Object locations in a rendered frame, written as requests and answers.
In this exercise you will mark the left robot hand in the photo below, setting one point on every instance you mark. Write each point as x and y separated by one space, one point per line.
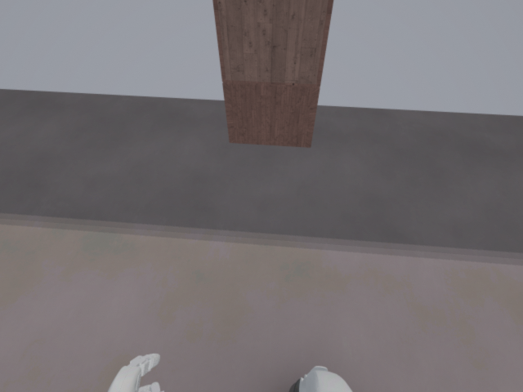
129 377

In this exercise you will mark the right robot thigh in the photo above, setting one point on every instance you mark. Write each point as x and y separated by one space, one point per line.
323 381

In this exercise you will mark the cupboard door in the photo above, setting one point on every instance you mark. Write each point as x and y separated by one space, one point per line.
272 40

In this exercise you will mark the robot right shin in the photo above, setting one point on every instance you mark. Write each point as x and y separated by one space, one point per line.
318 368

